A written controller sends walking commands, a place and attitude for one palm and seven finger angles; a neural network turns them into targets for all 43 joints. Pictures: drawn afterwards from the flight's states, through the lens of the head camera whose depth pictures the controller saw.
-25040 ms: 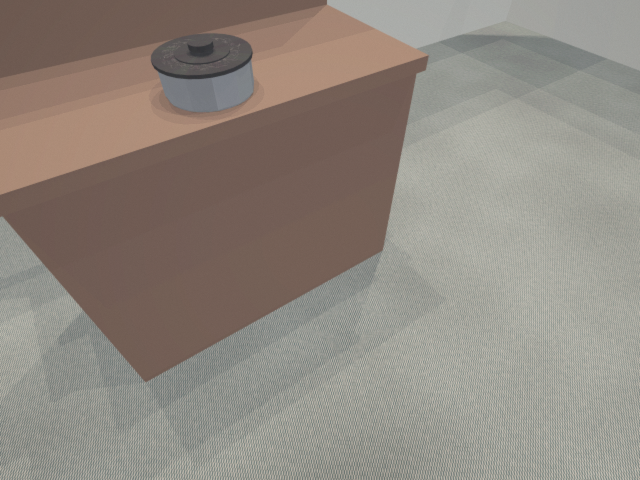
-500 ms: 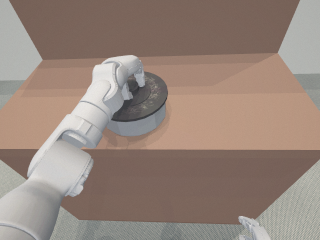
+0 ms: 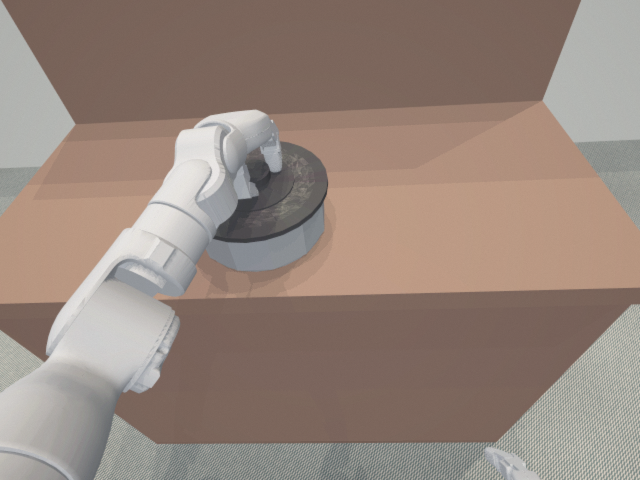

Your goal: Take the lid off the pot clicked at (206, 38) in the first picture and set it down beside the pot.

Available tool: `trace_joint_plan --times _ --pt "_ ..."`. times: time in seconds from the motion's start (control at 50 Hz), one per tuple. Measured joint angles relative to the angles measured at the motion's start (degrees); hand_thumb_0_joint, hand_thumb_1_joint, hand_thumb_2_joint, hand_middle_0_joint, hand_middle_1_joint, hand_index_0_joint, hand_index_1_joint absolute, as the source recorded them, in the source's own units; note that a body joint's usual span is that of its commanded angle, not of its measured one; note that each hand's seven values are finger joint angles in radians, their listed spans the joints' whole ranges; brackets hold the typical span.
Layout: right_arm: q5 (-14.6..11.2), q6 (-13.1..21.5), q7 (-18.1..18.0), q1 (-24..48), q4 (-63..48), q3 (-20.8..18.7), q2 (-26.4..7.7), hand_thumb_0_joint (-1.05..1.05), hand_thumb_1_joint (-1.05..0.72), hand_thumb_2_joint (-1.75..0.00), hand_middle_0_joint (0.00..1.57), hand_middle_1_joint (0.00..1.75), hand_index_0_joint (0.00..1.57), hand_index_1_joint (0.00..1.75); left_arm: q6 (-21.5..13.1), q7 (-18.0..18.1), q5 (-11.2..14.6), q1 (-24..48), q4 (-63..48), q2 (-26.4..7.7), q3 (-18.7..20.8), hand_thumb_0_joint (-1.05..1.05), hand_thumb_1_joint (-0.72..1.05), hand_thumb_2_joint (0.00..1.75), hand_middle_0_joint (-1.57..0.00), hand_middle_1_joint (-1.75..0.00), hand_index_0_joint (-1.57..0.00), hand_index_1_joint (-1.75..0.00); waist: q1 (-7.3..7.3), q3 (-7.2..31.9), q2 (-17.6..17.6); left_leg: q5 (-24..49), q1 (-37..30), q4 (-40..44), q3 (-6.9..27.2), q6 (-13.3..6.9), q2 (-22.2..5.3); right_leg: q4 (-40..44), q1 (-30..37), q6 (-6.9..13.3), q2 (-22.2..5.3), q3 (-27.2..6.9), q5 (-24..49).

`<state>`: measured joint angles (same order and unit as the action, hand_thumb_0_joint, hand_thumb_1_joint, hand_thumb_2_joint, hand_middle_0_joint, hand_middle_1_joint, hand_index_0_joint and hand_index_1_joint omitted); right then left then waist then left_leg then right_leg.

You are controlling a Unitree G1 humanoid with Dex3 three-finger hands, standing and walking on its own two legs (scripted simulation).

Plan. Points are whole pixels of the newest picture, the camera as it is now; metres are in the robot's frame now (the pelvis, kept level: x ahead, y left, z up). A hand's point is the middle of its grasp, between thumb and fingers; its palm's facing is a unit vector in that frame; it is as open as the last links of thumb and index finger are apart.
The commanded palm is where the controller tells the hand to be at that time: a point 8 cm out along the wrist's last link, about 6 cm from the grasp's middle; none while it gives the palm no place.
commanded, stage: lift the lid straight up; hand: left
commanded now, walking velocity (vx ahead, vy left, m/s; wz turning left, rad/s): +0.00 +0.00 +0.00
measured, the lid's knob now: (251, 174) +0.48 +0.10 +0.15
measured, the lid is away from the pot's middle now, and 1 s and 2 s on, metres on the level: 0.00 0.00 0.02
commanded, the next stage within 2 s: move the lid sideways beside the pot in 1.72 s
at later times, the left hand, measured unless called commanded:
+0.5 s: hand (240, 149) +0.44 +0.09 +0.21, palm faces -0.31 -0.09 -0.95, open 7.9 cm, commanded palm +0.43 +0.10 +0.29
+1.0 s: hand (228, 116) +0.45 +0.10 +0.25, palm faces -0.26 -0.08 -0.96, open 7.9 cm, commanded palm +0.44 +0.10 +0.33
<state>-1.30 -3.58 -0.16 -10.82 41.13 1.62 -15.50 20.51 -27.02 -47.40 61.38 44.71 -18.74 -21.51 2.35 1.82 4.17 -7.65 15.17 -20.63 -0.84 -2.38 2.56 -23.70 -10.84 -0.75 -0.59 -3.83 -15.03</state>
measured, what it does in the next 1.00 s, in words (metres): stands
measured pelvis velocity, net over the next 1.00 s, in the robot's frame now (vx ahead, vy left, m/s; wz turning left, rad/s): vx -0.01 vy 0.00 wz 0.00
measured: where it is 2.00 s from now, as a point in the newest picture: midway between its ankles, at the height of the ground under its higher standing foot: outside the picture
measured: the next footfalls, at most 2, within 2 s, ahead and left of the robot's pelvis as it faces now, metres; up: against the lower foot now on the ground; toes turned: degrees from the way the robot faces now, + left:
none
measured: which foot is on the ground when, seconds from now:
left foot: down 0.00-1.00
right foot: down 0.00-1.00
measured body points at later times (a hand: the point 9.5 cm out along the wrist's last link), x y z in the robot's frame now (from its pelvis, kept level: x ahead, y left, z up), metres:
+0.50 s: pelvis -0.01 +0.00 +0.00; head +0.00 -0.04 +0.45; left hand +0.45 +0.10 +0.27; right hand +0.14 -0.25 -0.12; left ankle +0.03 +0.10 -0.74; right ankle -0.03 -0.13 -0.74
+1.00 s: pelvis -0.01 +0.00 +0.00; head -0.01 -0.03 +0.45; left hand +0.45 +0.10 +0.31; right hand +0.12 -0.25 -0.13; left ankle +0.03 +0.10 -0.74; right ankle -0.03 -0.13 -0.74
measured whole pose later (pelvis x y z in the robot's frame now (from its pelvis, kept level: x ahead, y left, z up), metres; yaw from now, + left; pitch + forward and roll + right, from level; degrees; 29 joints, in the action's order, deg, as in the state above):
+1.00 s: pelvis -0.01 +0.00 +0.00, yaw +0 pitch +2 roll +1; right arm -1.1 -0.1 -1.2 -11.7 42.8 2.0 -15.9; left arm 20.3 -31.2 -48.2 75.0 51.7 -20.2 -20.4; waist 1.7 2.4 3.7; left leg -6.1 14.7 -19.0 -0.9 -2.3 2.7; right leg -23.6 -11.0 -0.8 -0.7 -3.9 -14.3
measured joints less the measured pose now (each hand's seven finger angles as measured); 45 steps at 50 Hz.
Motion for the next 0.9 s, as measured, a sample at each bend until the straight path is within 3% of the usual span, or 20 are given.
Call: trace_joint_plan --times 0.26,0.9 --pt "0.01 1.78 -0.08 1.3 0.94 0.19 -0.05 0.01 -0.9 -0.89 0.2 0.3 0.2 0.3 -0.38 -1.36 0.46 3.33 1.35 0.45 -0.06 0.0 0.23 0.86 -0.54 -0.89 -0.61 -0.9 -1.16 0.11 0.19 0.4 -0.5 0.46 0.36 0.15 0.09 -0.12 0.35 0.13 -0.05 0.36 -0.03" --pt "0.19 3.01 -1.1 -0.37 1.53 0.54 -0.26 0.01 -0.9 -0.89 0.2 0.3 0.2 0.3 -0.5 -3.73 -0.75 12.4 7.14 -1.4 1.82 0.01 0.21 0.86 -0.55 -0.89 -0.62 -0.91 -0.59 0.52 -0.32 1.51 -0.63 1.54 -0.16 0.12 -0.02 -0.06 -0.19 0.05 0.03 -0.21 0.74"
